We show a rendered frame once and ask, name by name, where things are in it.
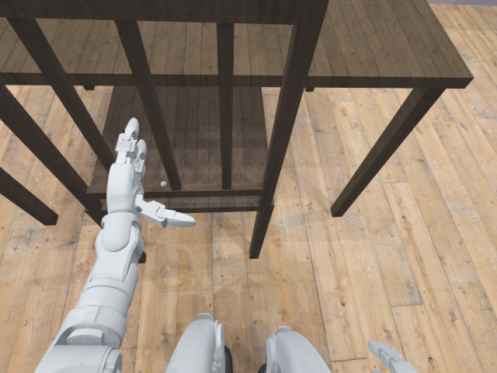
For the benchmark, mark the robot left forearm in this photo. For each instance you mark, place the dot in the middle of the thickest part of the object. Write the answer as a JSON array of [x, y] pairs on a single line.
[[99, 316]]

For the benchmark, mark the robot left shin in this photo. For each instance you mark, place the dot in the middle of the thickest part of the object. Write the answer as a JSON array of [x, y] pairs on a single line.
[[217, 367]]

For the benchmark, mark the left robot thigh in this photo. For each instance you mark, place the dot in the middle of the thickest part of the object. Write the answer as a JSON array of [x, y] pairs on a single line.
[[201, 343]]

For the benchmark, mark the robot left upper arm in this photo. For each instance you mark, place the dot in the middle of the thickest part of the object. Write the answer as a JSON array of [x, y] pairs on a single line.
[[82, 359]]

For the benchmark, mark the chair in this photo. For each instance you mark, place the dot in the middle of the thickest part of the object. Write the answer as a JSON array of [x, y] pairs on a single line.
[[208, 144]]

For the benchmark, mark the robot right hand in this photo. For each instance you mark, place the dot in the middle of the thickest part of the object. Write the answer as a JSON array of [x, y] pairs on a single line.
[[390, 358]]

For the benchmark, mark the robot left hand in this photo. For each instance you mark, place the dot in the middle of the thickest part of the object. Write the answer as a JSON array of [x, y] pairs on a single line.
[[124, 183]]

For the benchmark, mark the table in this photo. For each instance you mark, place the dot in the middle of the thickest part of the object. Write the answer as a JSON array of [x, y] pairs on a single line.
[[362, 44]]

